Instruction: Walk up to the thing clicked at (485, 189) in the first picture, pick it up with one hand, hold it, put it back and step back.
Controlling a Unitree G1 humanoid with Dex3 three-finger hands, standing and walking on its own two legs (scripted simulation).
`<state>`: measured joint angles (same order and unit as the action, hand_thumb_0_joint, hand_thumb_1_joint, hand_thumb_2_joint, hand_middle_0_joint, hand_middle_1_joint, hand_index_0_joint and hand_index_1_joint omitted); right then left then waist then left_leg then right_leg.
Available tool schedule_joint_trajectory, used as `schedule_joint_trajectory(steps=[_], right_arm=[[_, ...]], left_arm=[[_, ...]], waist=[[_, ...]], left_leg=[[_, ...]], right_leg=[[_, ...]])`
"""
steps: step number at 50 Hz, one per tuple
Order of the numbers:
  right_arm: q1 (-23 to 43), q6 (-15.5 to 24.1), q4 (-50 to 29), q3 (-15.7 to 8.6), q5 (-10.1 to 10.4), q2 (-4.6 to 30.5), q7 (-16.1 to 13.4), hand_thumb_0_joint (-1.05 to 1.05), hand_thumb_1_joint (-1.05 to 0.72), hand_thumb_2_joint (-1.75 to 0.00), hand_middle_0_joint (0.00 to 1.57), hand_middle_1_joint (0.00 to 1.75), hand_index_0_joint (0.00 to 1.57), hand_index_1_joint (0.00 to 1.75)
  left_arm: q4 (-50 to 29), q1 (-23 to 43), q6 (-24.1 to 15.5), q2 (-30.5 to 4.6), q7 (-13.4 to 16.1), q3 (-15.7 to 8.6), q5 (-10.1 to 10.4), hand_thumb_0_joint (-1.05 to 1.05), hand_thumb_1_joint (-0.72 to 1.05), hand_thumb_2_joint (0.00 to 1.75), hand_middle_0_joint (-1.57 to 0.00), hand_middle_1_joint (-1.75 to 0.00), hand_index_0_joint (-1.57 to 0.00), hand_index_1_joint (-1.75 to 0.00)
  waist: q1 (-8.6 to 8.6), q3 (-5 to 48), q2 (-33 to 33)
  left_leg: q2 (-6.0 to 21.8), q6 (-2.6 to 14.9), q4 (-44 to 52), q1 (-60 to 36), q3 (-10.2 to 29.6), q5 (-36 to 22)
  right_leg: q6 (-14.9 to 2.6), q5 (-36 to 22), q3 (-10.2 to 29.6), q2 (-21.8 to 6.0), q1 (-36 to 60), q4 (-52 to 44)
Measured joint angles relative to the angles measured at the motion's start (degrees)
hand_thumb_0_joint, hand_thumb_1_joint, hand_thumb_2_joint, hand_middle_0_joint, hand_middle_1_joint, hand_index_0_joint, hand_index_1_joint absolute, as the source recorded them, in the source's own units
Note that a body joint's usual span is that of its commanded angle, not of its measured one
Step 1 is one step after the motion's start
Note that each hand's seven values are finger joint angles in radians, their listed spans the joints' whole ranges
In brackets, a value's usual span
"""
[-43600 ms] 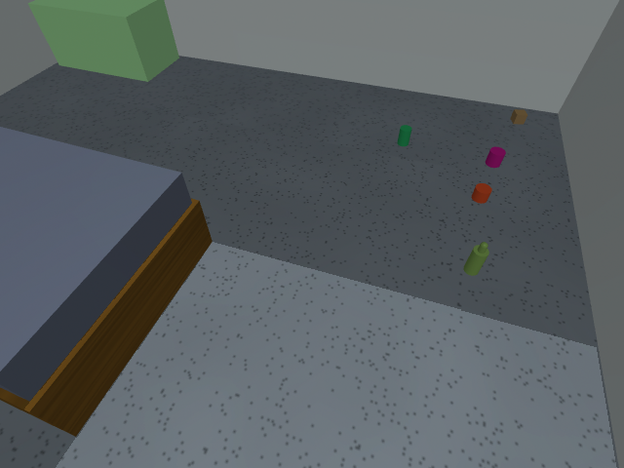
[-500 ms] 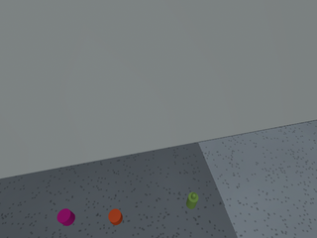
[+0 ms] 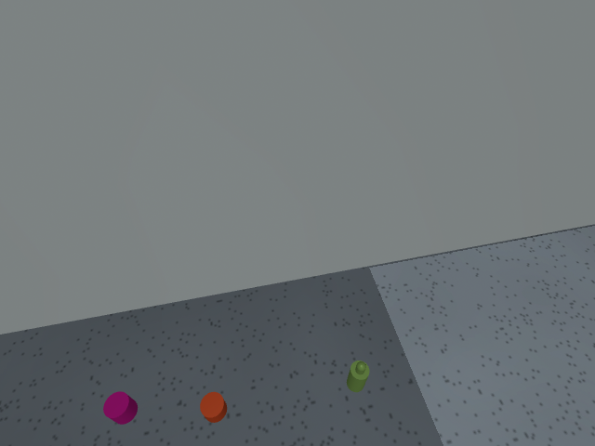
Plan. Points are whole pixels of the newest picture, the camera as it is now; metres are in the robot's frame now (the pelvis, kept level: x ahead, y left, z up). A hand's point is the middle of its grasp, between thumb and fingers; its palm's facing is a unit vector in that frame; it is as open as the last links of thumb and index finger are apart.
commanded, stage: stand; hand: left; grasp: from above
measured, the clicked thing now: (213, 407) +0.36 +0.28 -0.75
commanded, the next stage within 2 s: step back in 0.28 s
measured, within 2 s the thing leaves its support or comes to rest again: neither
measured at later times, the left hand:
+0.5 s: hand out of the picture +0.08 +0.28 -0.17, palm faces +0.00 -0.93 -0.37, open 7.4 cm
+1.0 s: hand out of the picture +0.00 +0.30 -0.18, palm faces -0.08 -0.92 -0.39, open 7.4 cm
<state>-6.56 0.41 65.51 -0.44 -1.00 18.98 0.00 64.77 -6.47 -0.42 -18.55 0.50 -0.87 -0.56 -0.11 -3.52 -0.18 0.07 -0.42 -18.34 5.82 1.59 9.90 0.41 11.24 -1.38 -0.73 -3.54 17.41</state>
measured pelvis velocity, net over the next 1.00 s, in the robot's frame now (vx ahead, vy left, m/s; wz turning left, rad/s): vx -0.12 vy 0.03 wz -0.06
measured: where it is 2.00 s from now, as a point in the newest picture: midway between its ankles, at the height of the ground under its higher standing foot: outside the picture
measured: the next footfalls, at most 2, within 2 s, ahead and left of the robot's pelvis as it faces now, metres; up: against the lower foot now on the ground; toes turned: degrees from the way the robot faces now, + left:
right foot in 1.00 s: -0.10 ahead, -0.09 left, +0.00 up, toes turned -1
left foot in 1.34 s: -0.17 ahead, +0.16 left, +0.00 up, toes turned -1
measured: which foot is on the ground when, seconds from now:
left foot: down 0.00-1.00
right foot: down 0.00-0.58, up 0.60-0.98, down 1.00-1.00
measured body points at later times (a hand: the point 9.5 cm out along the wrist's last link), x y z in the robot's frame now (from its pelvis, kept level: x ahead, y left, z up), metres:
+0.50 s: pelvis -0.03 +0.01 -0.01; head +0.03 +0.02 +0.43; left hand +0.08 +0.32 -0.14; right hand +0.07 -0.31 -0.14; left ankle -0.02 +0.13 -0.72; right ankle -0.02 -0.12 -0.75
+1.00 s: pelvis -0.12 +0.03 -0.03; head -0.05 +0.03 +0.41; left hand +0.01 +0.34 -0.15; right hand -0.03 -0.28 -0.15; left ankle -0.04 +0.14 -0.75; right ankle -0.14 -0.09 -0.75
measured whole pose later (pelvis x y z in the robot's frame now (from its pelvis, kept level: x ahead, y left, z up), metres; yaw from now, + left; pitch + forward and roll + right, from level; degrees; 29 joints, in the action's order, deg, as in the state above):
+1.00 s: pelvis -0.12 +0.03 -0.03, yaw -4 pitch -2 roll -1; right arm -7.0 -1.8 48.5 -1.9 -0.8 21.1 -0.4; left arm 50.3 -7.5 2.3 -21.7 0.3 -4.6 -0.8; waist 0.8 -11.3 -0.4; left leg 1.7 1.0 -40.3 23.4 -2.0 15.1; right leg -0.7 22.1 2.6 1.6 -14.5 38.6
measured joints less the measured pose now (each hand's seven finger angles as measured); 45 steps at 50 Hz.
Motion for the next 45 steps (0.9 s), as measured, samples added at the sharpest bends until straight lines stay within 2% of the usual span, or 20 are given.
schedule_joint_trajectory(steps=[14,18,21,22,25,26,27,29,30,31,33,36,40,45], right_arm=[[0.0,0.1,-0.2,0.4,0.1,0.2,0.0,0.01,-0.9,-0.9,0.21,0.3,0.2,0.3],[1.5,-1.0,-2.7,-0.4,0.8,1.0,0.4,0.01,-0.9,-0.9,0.21,0.3,0.2,0.3],[2.5,-1.8,-5.3,-1.3,1.1,2.0,0.5,0.01,-0.9,-0.9,0.21,0.3,0.2,0.3],[2.6,-2.2,-6.2,-1.7,1.1,2.4,0.5,0.01,-0.9,-0.9,0.21,0.3,0.2,0.3],[1.8,-3.1,-8.7,-2.5,1.0,3.2,0.7,0.01,-0.9,-0.9,0.21,0.3,0.2,0.3],[1.2,-3.2,-9.4,-2.7,1.1,3.4,0.8,0.01,-0.9,-0.9,0.21,0.3,0.2,0.3],[0.6,-3.1,-10.0,-2.8,1.1,3.6,0.9,0.01,-0.9,-0.9,0.21,0.3,0.2,0.3],[-1.1,-2.6,-10.9,-3.2,0.5,4.2,1.0,0.01,-0.9,-0.9,0.21,0.3,0.2,0.3],[-1.5,-2.3,-11.0,-3.5,-0.1,4.1,0.8,0.01,-0.9,-0.9,0.21,0.3,0.2,0.3],[-1.6,-2.3,-11.0,-3.6,-0.5,3.7,0.8,0.01,-0.9,-0.9,0.21,0.3,0.2,0.3],[-1.8,-2.3,-11.2,-3.1,-0.5,2.8,0.9,0.01,-0.9,-0.9,0.21,0.3,0.2,0.3],[-2.2,-2.4,-12.1,-2.5,-0.5,1.5,0.2,0.01,-0.9,-0.9,0.21,0.3,0.2,0.3],[-2.1,-1.9,-14.2,-2.2,-0.3,0.6,-0.6,0.01,-0.9,-0.9,0.21,0.3,0.2,0.3],[-1.1,-1.4,-16.7,-1.6,-0.2,0.5,-0.8,0.01,-0.9,-0.9,0.21,0.3,0.2,0.3]], left_arm=[[-0.1,-0.2,0.0,-0.3,-0.1,0.2,0.2,0.01,0.91,0.9,-0.2,-0.3,-0.2,-0.3],[-2.6,0.6,0.4,-0.7,0.0,-1.3,1.0,0.01,0.91,0.9,-0.2,-0.3,-0.2,-0.3],[-4.9,1.7,1.0,-1.4,0.2,-2.1,1.0,0.01,0.9,0.9,-0.21,-0.3,-0.2,-0.3],[-5.8,2.0,1.3,-1.6,0.2,-2.3,0.8,0.01,0.9,0.9,-0.21,-0.3,-0.2,-0.3],[-8.2,2.6,2.1,-2.3,0.4,-2.6,-0.1,0.01,0.9,0.9,-0.21,-0.3,-0.2,-0.3],[-8.8,2.8,2.2,-2.6,0.5,-2.6,-0.3,0.01,0.9,0.9,-0.21,-0.3,-0.2,-0.3],[-9.5,3.1,2.4,-3.0,0.5,-2.6,-0.4,0.01,0.9,0.9,-0.21,-0.3,-0.2,-0.3],[-11.1,3.8,2.8,-3.5,0.5,-2.5,-0.3,0.01,0.9,0.9,-0.21,-0.3,-0.2,-0.3],[-11.9,4.6,3.1,-3.8,0.5,-2.6,0.0,0.01,0.9,0.9,-0.21,-0.3,-0.2,-0.3],[-12.6,5.5,3.4,-4.2,0.7,-2.8,0.2,0.01,0.9,0.9,-0.2,-0.3,-0.2,-0.3],[-13.4,6.3,3.7,-4.6,1.3,-3.1,0.3,0.01,0.91,0.9,-0.2,-0.3,-0.2,-0.3],[-14.1,5.6,3.9,-4.7,1.5,-3.0,0.7,0.01,0.91,0.9,-0.2,-0.3,-0.2,-0.3],[-14.5,2.9,3.9,-4.3,1.1,-2.9,0.5,0.01,0.91,0.9,-0.2,-0.3,-0.2,-0.3],[-14.6,0.6,3.9,-3.8,0.5,-3.3,0.3,0.01,0.91,0.9,-0.2,-0.3,-0.2,-0.3]], waist=[[-0.01,-0.1,0.0],[0.54,-2.3,-0.5],[0.83,-4.7,-0.8],[0.8,-5.3,-0.7],[0.73,-6.2,0.5],[0.9,-6.2,1.1],[1.13,-6.2,1.5],[1.64,-5.9,1.6],[1.62,-6.3,2.0],[1.33,-7.3,2.9],[1.42,-8.6,3.4],[1.49,-8.7,3.6],[1.46,-8.6,2.9],[1.5,-8.8,1.9]], left_leg=[[0.1,-0.17,0.1,-0.1,0.0,0.2],[0.4,0.19,-5.4,3.9,0.5,1.9],[0.2,1.31,-12.1,8.4,0.6,2.5],[-0.3,1.81,-15.6,10.0,0.8,3.6],[-2.4,3.25,-26.5,13.5,1.1,14.0],[-2.7,3.52,-27.6,13.6,1.0,15.2],[-2.5,3.6,-26.7,13.2,0.8,14.5],[-1.4,2.92,-19.7,10.8,0.5,7.3],[-1.7,2.2,-19.1,10.8,0.5,9.1],[-2.2,2.17,-20.0,11.2,0.1,9.9],[-2.2,2.48,-20.3,11.9,0.0,9.5],[-1.7,2.75,-17.9,12.0,-0.5,7.4],[-0.9,3.1,-16.5,11.9,-2.0,5.9],[0.2,2.92,-17.8,13.7,-3.4,5.1]], right_leg=[[-0.12,0.3,0.0,0.1,0.0,0.1],[-0.42,1.4,-0.4,0.5,-3.1,3.9],[-0.6,2.2,-0.7,0.4,-5.6,7.1],[-0.57,2.5,-0.7,0.1,-6.4,8.4],[-0.19,3.9,0.0,-1.5,-9.2,12.4],[0.12,4.3,0.2,-2.0,-10.1,13.6],[0.55,4.8,0.3,-2.6,-11.1,15.0],[1.26,6.3,0.0,-3.0,-13.7,18.6],[0.47,7.3,1.2,-3.0,-15.5,21.8],[-0.46,11.7,4.1,-1.9,-17.2,26.0],[-1.64,19.8,8.7,2.4,-19.9,35.3],[-2.05,20.9,10.5,6.1,-22.6,45.3],[-0.65,20.3,9.5,6.5,-21.4,47.3],[0.05,19.6,7.7,4.4,-17.5,38.7]])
